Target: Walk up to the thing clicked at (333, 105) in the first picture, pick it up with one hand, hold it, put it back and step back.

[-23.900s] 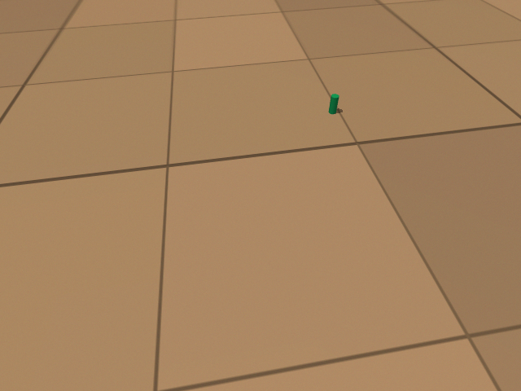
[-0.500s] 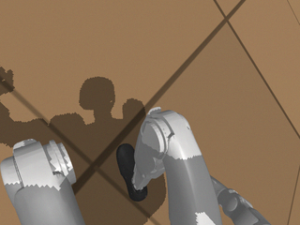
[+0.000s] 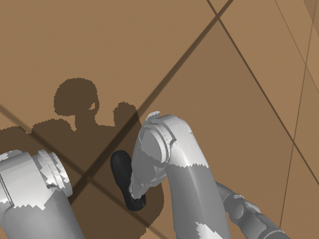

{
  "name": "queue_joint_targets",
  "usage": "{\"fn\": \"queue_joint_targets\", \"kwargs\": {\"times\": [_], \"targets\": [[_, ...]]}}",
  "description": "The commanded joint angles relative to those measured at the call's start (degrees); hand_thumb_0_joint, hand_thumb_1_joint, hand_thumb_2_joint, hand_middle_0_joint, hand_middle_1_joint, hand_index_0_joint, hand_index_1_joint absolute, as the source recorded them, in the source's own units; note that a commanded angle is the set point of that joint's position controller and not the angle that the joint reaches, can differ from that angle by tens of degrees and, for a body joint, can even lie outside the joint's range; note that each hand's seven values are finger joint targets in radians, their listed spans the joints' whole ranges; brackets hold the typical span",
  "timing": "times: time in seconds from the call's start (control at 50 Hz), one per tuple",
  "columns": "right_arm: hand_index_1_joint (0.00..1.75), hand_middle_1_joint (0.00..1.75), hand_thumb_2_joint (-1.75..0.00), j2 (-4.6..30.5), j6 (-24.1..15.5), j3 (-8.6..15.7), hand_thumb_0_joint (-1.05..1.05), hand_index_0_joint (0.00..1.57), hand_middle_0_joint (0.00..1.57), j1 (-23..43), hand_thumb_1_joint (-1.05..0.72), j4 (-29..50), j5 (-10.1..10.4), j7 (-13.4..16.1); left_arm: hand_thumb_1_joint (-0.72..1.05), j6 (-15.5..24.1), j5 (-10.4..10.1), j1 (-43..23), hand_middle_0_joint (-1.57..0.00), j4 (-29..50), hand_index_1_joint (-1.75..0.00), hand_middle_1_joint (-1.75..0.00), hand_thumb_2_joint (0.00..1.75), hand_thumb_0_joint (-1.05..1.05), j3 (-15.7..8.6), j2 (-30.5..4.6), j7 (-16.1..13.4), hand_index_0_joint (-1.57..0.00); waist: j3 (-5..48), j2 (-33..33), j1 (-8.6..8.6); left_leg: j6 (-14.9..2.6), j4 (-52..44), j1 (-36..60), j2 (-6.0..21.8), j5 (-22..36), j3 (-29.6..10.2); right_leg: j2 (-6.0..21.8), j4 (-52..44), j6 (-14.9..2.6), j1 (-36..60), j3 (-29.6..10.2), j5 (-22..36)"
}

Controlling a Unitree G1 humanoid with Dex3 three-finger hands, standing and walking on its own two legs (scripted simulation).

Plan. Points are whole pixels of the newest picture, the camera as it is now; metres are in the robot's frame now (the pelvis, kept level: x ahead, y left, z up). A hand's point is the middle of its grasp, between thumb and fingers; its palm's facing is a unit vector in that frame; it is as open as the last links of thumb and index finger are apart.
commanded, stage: lower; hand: left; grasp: from the side
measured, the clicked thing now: out of the picture +0.47 +0.30 -0.23
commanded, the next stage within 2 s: loosen in 0.10 s
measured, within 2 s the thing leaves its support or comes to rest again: rests again in 0.58 s
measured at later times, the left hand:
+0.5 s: hand out of the picture +0.47 +0.29 -0.18, palm faces +0.38 -0.92 -0.02, open 5.8 cm
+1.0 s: hand out of the picture +0.47 +0.29 -0.17, palm faces +0.39 -0.92 -0.02, open 13.9 cm
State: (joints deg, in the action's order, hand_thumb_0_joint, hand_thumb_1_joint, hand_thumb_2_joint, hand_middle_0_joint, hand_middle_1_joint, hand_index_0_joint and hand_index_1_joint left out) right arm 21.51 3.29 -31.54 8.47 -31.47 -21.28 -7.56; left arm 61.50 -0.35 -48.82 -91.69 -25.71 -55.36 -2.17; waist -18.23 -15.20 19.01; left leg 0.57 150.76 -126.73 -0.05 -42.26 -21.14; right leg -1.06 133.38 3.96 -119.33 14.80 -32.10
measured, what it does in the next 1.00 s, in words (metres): stands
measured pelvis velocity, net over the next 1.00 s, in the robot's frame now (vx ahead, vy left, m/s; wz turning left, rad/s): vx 0.00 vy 0.00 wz -0.01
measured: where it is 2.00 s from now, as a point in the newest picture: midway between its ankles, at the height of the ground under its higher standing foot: (96, 217)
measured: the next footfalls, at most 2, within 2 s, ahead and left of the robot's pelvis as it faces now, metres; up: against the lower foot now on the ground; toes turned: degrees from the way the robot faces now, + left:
none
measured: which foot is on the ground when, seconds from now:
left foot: down 0.00-1.00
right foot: down 0.00-1.00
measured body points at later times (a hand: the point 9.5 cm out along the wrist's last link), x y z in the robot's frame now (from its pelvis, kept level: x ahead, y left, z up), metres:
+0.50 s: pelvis +0.00 +0.00 +0.00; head +0.25 +0.19 +0.32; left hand +0.44 +0.34 -0.17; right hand +0.14 -0.25 -0.03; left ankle +0.07 +0.12 -0.26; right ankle +0.15 -0.12 -0.26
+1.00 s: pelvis +0.00 +0.00 +0.00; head +0.25 +0.19 +0.32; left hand +0.45 +0.34 -0.17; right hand +0.14 -0.25 -0.03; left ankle +0.07 +0.12 -0.26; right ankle +0.15 -0.12 -0.26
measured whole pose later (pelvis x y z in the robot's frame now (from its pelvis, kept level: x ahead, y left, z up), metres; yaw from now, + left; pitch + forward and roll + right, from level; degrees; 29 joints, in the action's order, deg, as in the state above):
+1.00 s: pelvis +0.00 +0.00 +0.00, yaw -1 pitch +15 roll -20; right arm 21.4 3.8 -32.8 9.9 -30.9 -21.8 -6.9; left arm 63.2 -1.3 -49.0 -92.3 -27.1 -56.5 -2.0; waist -18.5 -16.0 19.2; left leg 0.5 150.2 -125.7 0.3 -42.2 -22.1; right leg -1.7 131.9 4.1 -118.1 15.6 -31.5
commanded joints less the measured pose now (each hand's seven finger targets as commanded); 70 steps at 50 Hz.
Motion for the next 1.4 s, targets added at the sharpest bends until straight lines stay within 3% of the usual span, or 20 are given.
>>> {"fn": "queue_joint_targets", "kwargs": {"times": [0.0,0.18,0.2,0.26,0.3,0.36,0.46,0.52,0.72,0.86,1.0,1.06,1.12,1.2,1.24,1.3,1.32,1.34,1.36,1.38], "targets": [[0.3,0.3,-0.9,21.8,1.1,6.1,0.0,0.2,0.2,-3.0,-0.89,-0.6,-0.4,1.2,0.5,5.2,-0.5,-14.4,-1.34,8.0,-1.45,-1.45,1.33,0.0,-0.8,-7.7,-0.5,-1.35,31.7,34.7,9.2,1.11,-20.3,24.1,4.1,10.3,3.5,-3.0,-7.9,-3.49,17.6,5.3,9.7],[0.3,0.3,-0.9,21.5,1.0,5.5,0.0,0.2,0.2,-2.6,-0.88,-1.0,-1.0,1.3,0.5,5.9,-0.4,-13.9,-1.34,7.7,-1.44,-1.45,1.33,0.0,-0.2,-8.0,-0.6,-1.35,32.1,34.1,9.43,0.7,-19.6,23.6,3.9,10.7,4.0,-3.4,-8.9,-3.36,19.1,5.3,10.1],[0.3,0.3,-0.9,21.5,1.0,5.6,0.0,0.2,0.2,-2.3,-0.9,-0.8,-0.9,1.4,0.48,6.0,-0.5,-13.9,-1.37,7.6,-1.39,-1.4,1.25,0.0,-0.3,-7.9,-0.6,-1.38,31.8,33.7,9.53,0.77,-19.8,23.9,4.0,10.9,3.6,-3.3,-8.8,-3.4,18.6,5.5,10.2],[0.3,0.3,-0.89,21.9,0.9,5.6,0.0,0.2,0.2,-2.1,-0.91,-1.1,-0.9,1.5,0.32,6.4,-1.5,-14.4,-1.23,7.7,-1.16,-1.19,1.01,0.0,-0.7,-7.6,-0.3,-1.26,30.9,34.2,9.91,0.76,-19.9,23.4,4.1,10.0,3.4,-3.4,-8.9,-3.36,18.4,5.7,9.7],[0.3,0.3,-0.89,21.6,0.7,5.5,0.0,0.2,0.2,-1.8,-0.91,-0.8,-0.9,1.5,0.23,6.7,-2.0,-14.0,-1.14,8.0,-1.05,-1.07,0.85,0.0,-1.2,-7.4,-0.2,-1.16,31.5,33.2,9.22,0.67,-19.8,23.5,4.1,10.1,3.5,-3.5,-9.0,-3.43,18.9,5.5,9.8],[0.3,0.3,-0.89,21.6,0.8,5.5,0.0,0.2,0.2,-1.8,-0.91,-1.1,-1.0,1.6,0.12,6.6,-1.5,-14.1,-1.07,7.2,-0.94,-0.97,0.7,0.0,-0.5,-7.3,0.2,-1.09,31.1,34.7,9.7,0.93,-20.3,24.4,4.2,10.7,3.4,-3.5,-8.9,-3.48,18.5,5.7,10.2],[0.3,0.3,-0.89,21.6,1.0,5.5,0.0,0.2,0.2,-1.7,-0.92,-0.9,-1.0,1.7,-0.02,6.4,-1.3,-14.4,-0.92,7.2,-0.78,-0.8,0.56,0.0,-0.4,-7.4,0.1,-0.94,30.6,34.0,9.77,0.75,-20.3,23.8,4.1,10.4,3.5,-3.4,-9.3,-3.53,18.3,5.8,9.6],[0.3,0.3,-0.9,21.4,1.1,5.5,0.0,0.2,0.2,-1.6,-0.92,-0.8,-1.0,1.7,-0.17,6.1,-1.4,-13.9,-0.75,6.8,-0.66,-0.66,0.51,0.0,-0.5,-7.5,0.1,-0.76,31.0,33.3,9.49,0.62,-20.3,23.5,4.2,9.3,3.5,-3.6,-9.6,-3.53,18.4,5.6,9.0],[0.3,0.3,-0.9,21.5,1.5,5.5,0.0,0.2,0.2,-1.2,-0.92,-0.3,-0.9,1.6,-0.29,5.9,-0.9,-14.4,-0.57,6.3,-0.48,-0.48,0.39,0.0,-0.3,-7.5,-0.2,-0.57,29.6,33.6,9.59,0.77,-21.0,23.3,4.2,8.8,2.9,-3.5,-9.3,-3.61,17.1,6.0,8.4],[0.3,0.3,-0.9,21.4,1.5,5.4,0.0,0.2,0.2,-1.3,-0.9,-0.3,-1.0,1.6,-0.31,6.0,-1.0,-14.1,-0.32,6.2,-0.31,-0.31,0.33,0.0,-0.3,-7.1,-0.3,-0.32,30.0,34.0,9.6,0.87,-21.0,24.0,4.1,10.0,3.0,-3.5,-9.3,-3.67,17.6,6.0,9.2],[0.3,0.3,-0.9,21.3,2.1,5.4,0.0,0.2,0.2,-2.6,-0.9,0.2,-0.2,2.0,-0.39,5.5,-1.9,-15.7,-0.2,13.3,-0.19,-0.19,0.22,0.0,-4.4,-14.2,0.6,-0.2,33.9,36.6,7.16,0.62,-20.3,24.4,4.5,11.4,4.6,-3.3,-9.0,-3.66,20.5,4.6,9.9],[0.3,0.3,-0.9,21.4,2.5,6.6,0.0,0.2,0.2,-4.6,-0.91,-0.3,0.5,2.5,-0.44,3.3,-1.5,-15.1,-0.18,18.4,-0.14,-0.14,0.16,0.0,-7.4,-18.8,2.2,-0.17,37.7,39.7,5.02,0.89,-20.7,26.3,4.6,14.4,5.5,-3.0,-8.4,-3.72,22.1,3.8,11.4],[0.3,0.3,-0.9,21.3,3.4,8.1,0.0,0.2,0.2,-5.8,-0.92,-0.1,1.8,2.9,-0.52,-0.4,-1.4,-12.7,-0.16,20.7,-0.11,-0.11,0.11,0.0,-8.3,-18.8,4.8,-0.15,38.5,40.8,3.79,1.27,-22.2,26.9,4.8,13.8,5.8,-2.8,-8.4,-4.19,19.6,3.4,10.1],[0.3,0.3,-0.9,20.6,3.8,10.6,0.0,0.2,0.2,-7.0,-0.91,0.3,4.3,3.4,-0.57,-6.2,-2.7,-6.8,-0.15,21.1,-0.12,-0.13,0.1,0.0,-7.1,-13.9,9.9,-0.16,37.4,38.5,1.78,0.93,-24.3,24.0,4.5,11.2,6.2,-2.3,-8.3,-4.57,16.6,3.1,7.7],[0.3,0.3,-0.9,20.1,3.5,11.7,0.0,0.2,0.2,-8.1,-0.9,0.1,5.5,3.5,-0.58,-8.3,-4.3,-7.9,-0.12,23.4,-0.11,-0.12,0.09,0.0,-4.6,-9.1,12.3,-0.13,37.4,35.4,2.73,0.16,-23.9,22.0,4.2,9.1,6.6,-2.2,-9.3,-4.48,16.1,2.8,6.8],[0.3,0.3,-0.9,19.3,2.7,13.7,0.0,0.2,0.2,-9.9,-0.86,-0.5,7.1,3.3,-0.49,-10.9,-5.9,-7.5,-0.06,25.7,-0.04,-0.03,0.09,0.0,-1.9,-4.3,14.4,-0.04,38.4,32.9,2.5,-0.34,-23.8,20.7,3.7,8.0,6.8,-1.9,-9.4,-4.55,14.6,2.5,6.5],[0.3,0.3,-0.92,18.1,3.2,17.4,0.0,0.2,0.2,-11.4,-0.94,-1.1,9.0,3.3,-0.57,-15.4,2.8,-2.8,-0.09,20.1,-0.1,-0.09,0.1,0.0,-6.2,-13.6,11.1,-0.07,42.8,37.2,-2.82,0.04,-26.6,24.8,3.5,9.9,8.6,-1.4,-9.9,-5.07,12.7,1.1,5.9],[0.3,0.3,-0.93,17.4,3.6,17.5,0.0,0.2,0.2,-12.6,-0.96,-0.7,9.6,3.0,-0.59,-16.8,2.3,-8.1,-0.09,24.9,-0.1,-0.08,0.1,0.0,-3.1,-9.3,10.7,-0.07,43.5,37.9,-0.45,0.2,-27.3,24.9,3.8,9.3,7.9,-1.4,-9.6,-5.09,11.6,1.3,5.7],[0.3,0.3,-0.93,17.0,3.9,18.4,0.0,0.2,0.2,-13.4,-0.97,-1.0,10.2,2.7,-0.61,-17.8,2.8,-10.6,-0.09,28.4,-0.1,-0.09,0.11,0.0,-2.0,-7.3,10.4,-0.07,44.0,38.7,-1.0,0.35,-27.9,26.3,3.8,8.5,8.0,-1.2,-9.6,-5.22,9.5,0.9,5.3],[0.3,0.3,-0.94,16.4,4.3,19.5,0.0,0.2,0.2,-14.7,-0.99,-1.1,10.7,2.6,-0.61,-19.3,3.6,-10.5,-0.1,30.9,-0.11,-0.1,0.11,0.0,-3.0,-9.0,9.8,-0.08,46.2,39.6,-2.26,0.14,-27.8,26.7,3.5,8.9,9.2,-1.1,-10.2,-5.34,10.4,0.1,5.5]]}}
